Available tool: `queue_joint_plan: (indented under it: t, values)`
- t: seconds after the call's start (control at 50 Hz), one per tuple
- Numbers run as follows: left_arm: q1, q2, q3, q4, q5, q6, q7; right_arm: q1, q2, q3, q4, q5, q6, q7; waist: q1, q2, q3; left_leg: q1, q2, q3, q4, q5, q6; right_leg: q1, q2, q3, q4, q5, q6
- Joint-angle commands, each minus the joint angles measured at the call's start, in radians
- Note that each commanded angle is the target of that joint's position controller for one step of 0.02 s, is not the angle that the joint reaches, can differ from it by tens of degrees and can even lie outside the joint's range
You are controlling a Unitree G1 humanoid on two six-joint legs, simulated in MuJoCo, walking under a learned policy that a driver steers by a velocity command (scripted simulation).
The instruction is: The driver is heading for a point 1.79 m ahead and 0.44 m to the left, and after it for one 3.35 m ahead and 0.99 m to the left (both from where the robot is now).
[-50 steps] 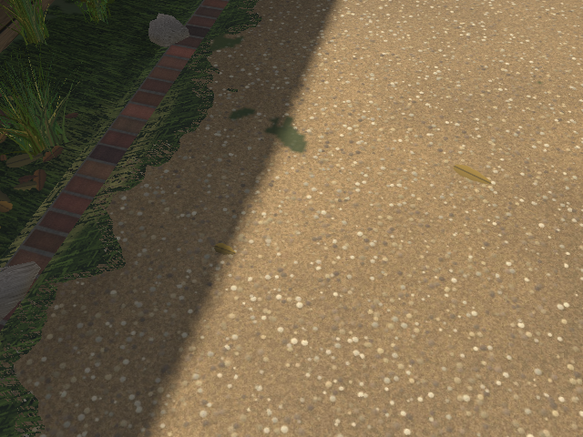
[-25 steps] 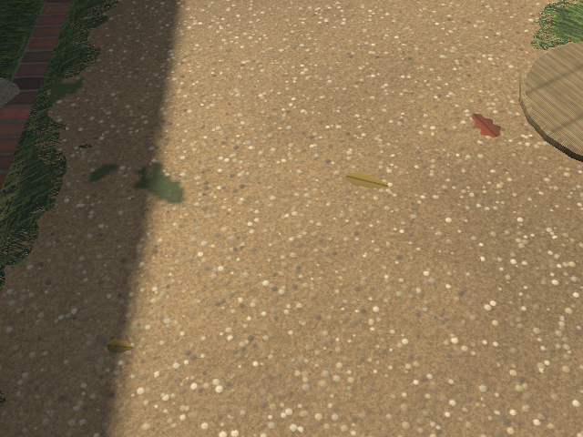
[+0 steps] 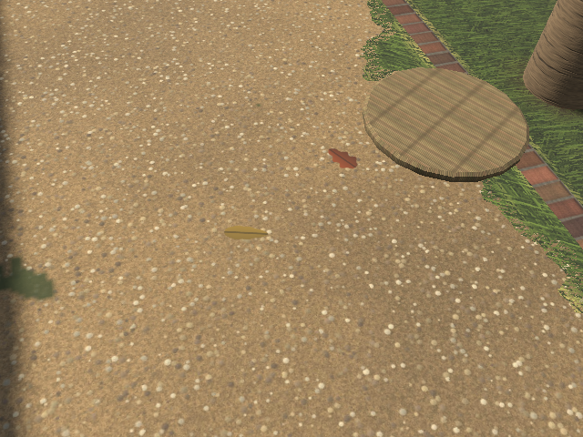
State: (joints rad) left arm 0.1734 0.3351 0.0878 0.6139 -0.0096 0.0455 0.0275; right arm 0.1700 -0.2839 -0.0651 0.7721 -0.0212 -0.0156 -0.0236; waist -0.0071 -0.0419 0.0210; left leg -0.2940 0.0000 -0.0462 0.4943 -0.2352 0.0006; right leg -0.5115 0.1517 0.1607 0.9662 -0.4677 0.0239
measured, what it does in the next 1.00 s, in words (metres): steps on the spot: right foot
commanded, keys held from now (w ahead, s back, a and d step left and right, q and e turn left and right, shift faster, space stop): no key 0.42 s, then q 0.58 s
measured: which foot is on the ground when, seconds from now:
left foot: down 0.00-1.00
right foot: up 0.00-0.24, down 0.26-0.80, up 0.82-1.00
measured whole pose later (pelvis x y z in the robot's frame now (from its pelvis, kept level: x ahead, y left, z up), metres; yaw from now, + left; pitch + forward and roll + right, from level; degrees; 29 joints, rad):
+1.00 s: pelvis -0.01 +0.03 +0.00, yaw +11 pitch +2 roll -3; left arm 0.11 0.32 0.09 0.71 0.00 0.03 0.06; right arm 0.21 -0.30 -0.05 0.72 0.01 0.00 0.00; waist -0.02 -0.03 0.07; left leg -0.28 -0.05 -0.04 0.47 -0.22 0.09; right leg -0.51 0.01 0.06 1.15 -0.41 0.06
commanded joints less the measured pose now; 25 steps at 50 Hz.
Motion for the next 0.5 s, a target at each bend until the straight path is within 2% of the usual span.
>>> queue_joint_plan:
  t: [0.02,0.08,0.14,0.18,0.2,0.24,0.26,0.28,0.3,0.32,0.34,0.36,0.38,0.42,0.46,0.5]
  values:
    - [0.075,0.089,0.036,-0.027,0.002,0.006,0.005,-0.063,-0.117,-0.021,-0.086,0.021,-0.005,-0.009,0.028,0.167,-0.066,0.150,0.253,-0.204,-0.133,0.430,0.193,-0.104,-0.053,-0.004,0.258,0.003,0.055]
    - [0.008,0.044,0.014,-0.053,-0.008,0.003,0.005,-0.021,-0.127,-0.023,-0.075,0.013,0.008,-0.010,-0.008,0.202,-0.065,0.201,0.221,-0.138,-0.139,0.443,0.208,-0.082,-0.070,-0.059,0.112,0.036,0.072]
    - [-0.026,0.011,-0.007,-0.067,0.001,-0.001,-0.001,-0.021,-0.149,-0.027,-0.070,0.017,0.016,-0.007,-0.025,0.243,-0.094,0.201,0.228,-0.113,-0.127,0.449,0.211,0.062,-0.122,-0.107,-0.123,0.020,0.070]
    - [-0.028,0.022,-0.007,-0.063,-0.002,-0.001,-0.006,-0.005,-0.168,-0.031,-0.060,0.024,0.019,-0.001,-0.037,0.264,-0.094,0.185,0.240,-0.124,-0.122,0.455,0.219,0.146,-0.129,-0.145,-0.251,0.037,0.062]
    - [-0.014,0.029,-0.004,-0.054,-0.003,-0.001,-0.008,0.000,-0.172,-0.030,-0.055,0.030,0.020,0.002,-0.034,0.260,-0.092,0.181,0.241,-0.131,-0.111,0.444,0.217,0.182,-0.126,-0.156,-0.329,0.077,0.053]
    - [0.044,0.023,-0.003,-0.019,0.001,-0.004,-0.012,-0.004,-0.157,-0.021,-0.043,0.046,0.020,0.005,0.004,0.226,-0.076,0.132,0.218,-0.116,-0.077,0.400,0.179,0.319,-0.115,-0.178,-0.604,0.287,0.010]
    - [0.043,0.046,-0.001,-0.022,0.007,-0.005,-0.010,0.040,-0.138,-0.013,-0.024,0.045,0.010,0.008,-0.002,0.189,-0.083,0.071,0.202,-0.107,-0.069,0.325,0.123,0.424,-0.148,-0.125,-0.661,0.392,-0.021]
    - [0.061,0.100,0.006,-0.031,0.016,-0.003,-0.001,0.057,-0.097,0.004,-0.029,0.012,-0.004,0.016,-0.021,0.051,-0.140,-0.010,0.143,-0.046,0.021,0.164,0.048,0.551,-0.282,0.021,-0.621,0.627,-0.060]
    - [-0.002,0.114,0.004,-0.028,0.031,-0.002,-0.002,0.081,-0.041,0.020,-0.034,-0.003,-0.018,0.023,-0.079,-0.145,-0.138,-0.019,0.068,0.040,-0.001,-0.053,-0.018,0.464,-0.365,0.078,-0.571,0.659,-0.149]
    - [-0.035,0.038,-0.012,-0.040,0.033,-0.012,-0.013,0.019,-0.082,0.016,-0.029,-0.010,-0.017,0.018,-0.031,-0.098,-0.121,0.047,0.071,0.031,-0.016,-0.034,-0.051,0.384,-0.338,0.070,-0.587,0.505,-0.172]
    - [-0.031,0.013,-0.020,-0.027,0.040,-0.021,-0.020,-0.014,-0.101,0.011,-0.027,-0.006,-0.016,0.018,-0.021,-0.077,-0.096,0.061,0.065,0.038,-0.027,0.026,-0.060,0.364,-0.291,0.042,-0.590,0.395,-0.137]
    - [-0.021,0.030,-0.017,-0.019,0.042,-0.028,-0.021,-0.023,-0.104,0.009,-0.016,-0.001,-0.012,0.014,-0.009,-0.068,-0.075,0.069,0.059,0.048,-0.020,0.055,-0.062,0.343,-0.259,0.021,-0.592,0.350,-0.111]
    - [-0.020,0.037,-0.018,-0.014,0.037,-0.036,-0.023,-0.014,-0.111,0.007,-0.010,0.000,-0.005,0.010,-0.009,-0.078,-0.047,0.068,0.062,0.042,-0.026,0.074,-0.062,0.321,-0.255,0.020,-0.596,0.347,-0.100]
    - [-0.005,0.028,-0.023,0.000,0.032,-0.044,-0.020,0.003,-0.107,0.009,0.005,0.005,-0.002,0.008,-0.016,-0.068,-0.023,0.083,0.066,0.037,-0.040,0.089,-0.056,0.296,-0.246,0.013,-0.594,0.351,-0.090]
    - [0.000,0.014,-0.027,0.009,0.035,-0.045,-0.016,0.019,-0.099,0.012,0.031,0.012,-0.002,0.010,-0.012,-0.041,-0.019,0.071,0.069,0.030,-0.051,0.106,-0.049,0.318,-0.231,-0.019,-0.585,0.337,-0.077]
    - [0.002,0.047,-0.015,0.009,0.032,-0.042,-0.006,-0.003,-0.118,0.007,0.030,0.021,0.000,0.009,0.000,-0.026,-0.005,0.021,0.059,0.028,-0.024,0.110,-0.045,0.342,-0.235,-0.027,-0.579,0.347,-0.080]
Next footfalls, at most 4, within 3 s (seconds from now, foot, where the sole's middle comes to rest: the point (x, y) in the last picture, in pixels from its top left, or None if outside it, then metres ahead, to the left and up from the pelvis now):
0.26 right None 0.02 -0.14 -0.78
1.46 right None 0.13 -0.09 -0.78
1.88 left None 0.20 0.27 -0.78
2.40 right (193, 382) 0.59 0.22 -0.78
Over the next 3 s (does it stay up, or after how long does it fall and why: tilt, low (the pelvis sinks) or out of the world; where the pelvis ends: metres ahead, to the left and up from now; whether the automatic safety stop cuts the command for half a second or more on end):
stays up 0.72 0.36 -0.01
